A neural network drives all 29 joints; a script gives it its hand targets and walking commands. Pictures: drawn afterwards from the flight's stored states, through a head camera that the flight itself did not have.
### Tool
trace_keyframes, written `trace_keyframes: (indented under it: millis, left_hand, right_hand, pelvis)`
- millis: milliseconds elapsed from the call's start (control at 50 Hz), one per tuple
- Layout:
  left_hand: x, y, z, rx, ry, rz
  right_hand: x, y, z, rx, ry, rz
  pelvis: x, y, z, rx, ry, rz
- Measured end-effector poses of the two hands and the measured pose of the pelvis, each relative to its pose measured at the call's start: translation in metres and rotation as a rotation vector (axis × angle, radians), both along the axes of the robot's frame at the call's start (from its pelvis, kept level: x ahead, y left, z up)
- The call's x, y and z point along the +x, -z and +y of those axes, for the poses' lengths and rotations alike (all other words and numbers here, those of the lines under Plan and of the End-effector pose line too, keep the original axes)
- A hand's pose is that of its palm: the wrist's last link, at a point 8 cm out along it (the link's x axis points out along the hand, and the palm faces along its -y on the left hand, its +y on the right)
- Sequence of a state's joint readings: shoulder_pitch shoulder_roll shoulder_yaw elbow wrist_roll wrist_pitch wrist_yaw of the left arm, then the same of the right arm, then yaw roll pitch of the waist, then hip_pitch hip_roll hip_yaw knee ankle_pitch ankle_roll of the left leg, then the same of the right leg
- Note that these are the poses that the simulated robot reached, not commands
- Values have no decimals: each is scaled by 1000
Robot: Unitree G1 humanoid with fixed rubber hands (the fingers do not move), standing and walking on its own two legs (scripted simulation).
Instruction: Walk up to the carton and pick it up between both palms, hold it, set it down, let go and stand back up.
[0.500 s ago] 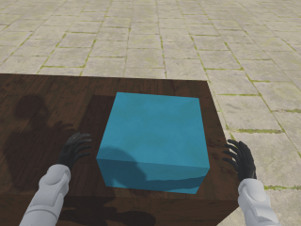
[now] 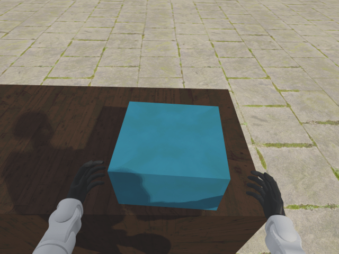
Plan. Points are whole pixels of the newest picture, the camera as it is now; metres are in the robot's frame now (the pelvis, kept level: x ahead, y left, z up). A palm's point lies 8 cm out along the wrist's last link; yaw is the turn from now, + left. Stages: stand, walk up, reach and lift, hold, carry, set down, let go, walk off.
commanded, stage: set down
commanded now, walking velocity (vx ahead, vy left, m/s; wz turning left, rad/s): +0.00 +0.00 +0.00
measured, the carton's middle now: (170, 153) +0.46 +0.01 -0.05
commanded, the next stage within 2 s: let go in 1.70 s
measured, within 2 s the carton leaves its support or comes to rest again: neither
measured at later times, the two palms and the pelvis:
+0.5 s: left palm (69, 216) +0.25 +0.26 -0.03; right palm (264, 222) +0.23 -0.21 -0.02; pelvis +0.00 +0.01 +0.00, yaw +0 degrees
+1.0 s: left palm (77, 238) +0.21 +0.23 -0.05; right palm (271, 242) +0.20 -0.22 -0.04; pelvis +0.02 +0.00 +0.01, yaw -1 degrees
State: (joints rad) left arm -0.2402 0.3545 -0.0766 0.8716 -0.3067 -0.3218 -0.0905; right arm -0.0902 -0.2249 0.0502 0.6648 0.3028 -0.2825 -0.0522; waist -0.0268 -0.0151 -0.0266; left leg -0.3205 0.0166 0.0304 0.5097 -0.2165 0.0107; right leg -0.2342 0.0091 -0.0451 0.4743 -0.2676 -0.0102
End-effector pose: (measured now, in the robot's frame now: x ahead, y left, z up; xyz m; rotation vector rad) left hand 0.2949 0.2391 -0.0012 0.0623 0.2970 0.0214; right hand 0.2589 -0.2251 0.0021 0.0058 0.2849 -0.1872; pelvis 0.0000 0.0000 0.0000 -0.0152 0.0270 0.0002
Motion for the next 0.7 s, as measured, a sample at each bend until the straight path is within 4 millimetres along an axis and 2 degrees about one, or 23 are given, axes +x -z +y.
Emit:
trace_keyframes:
  millis: [100,200,380,480,600,700]
  left_hand:
    - [-24,15,1,-6,-25,28]
    - [-41,23,11,-5,-56,33]
    - [-41,20,23,0,-74,-11]
    - [-43,24,18,12,-63,13]
    - [-62,40,6,22,-58,101]
    - [-77,46,-1,38,-49,150]
  right_hand:
    - [-19,16,6,11,3,26]
    - [-27,16,10,9,7,7]
    - [-20,13,15,-11,-19,1]
    - [-22,20,18,-9,-37,39]
    - [-39,37,16,3,-37,115]
    - [-51,41,11,-5,-33,133]
  pelvis:
    - [-1,1,3,-3,1,10]
    - [-2,2,6,-3,3,17]
    - [-3,4,10,-5,4,-2]
    - [-1,2,12,-4,4,-22]
    - [5,0,11,-2,3,-38]
    - [11,-2,8,-1,3,-49]
